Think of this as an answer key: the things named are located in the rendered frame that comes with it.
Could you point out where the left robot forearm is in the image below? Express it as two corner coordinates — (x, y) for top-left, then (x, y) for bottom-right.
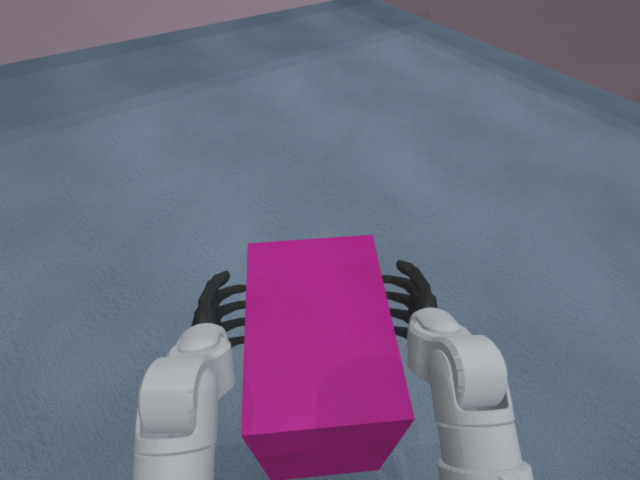
(132, 323), (235, 480)

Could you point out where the right robot forearm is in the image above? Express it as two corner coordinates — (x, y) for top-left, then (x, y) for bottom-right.
(407, 308), (534, 480)

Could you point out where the right robot hand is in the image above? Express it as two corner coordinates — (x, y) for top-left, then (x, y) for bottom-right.
(382, 260), (438, 339)

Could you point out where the left robot hand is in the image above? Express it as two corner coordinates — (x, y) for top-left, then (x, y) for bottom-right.
(191, 271), (246, 348)

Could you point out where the carton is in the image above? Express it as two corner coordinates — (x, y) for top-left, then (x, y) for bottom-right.
(241, 235), (415, 480)

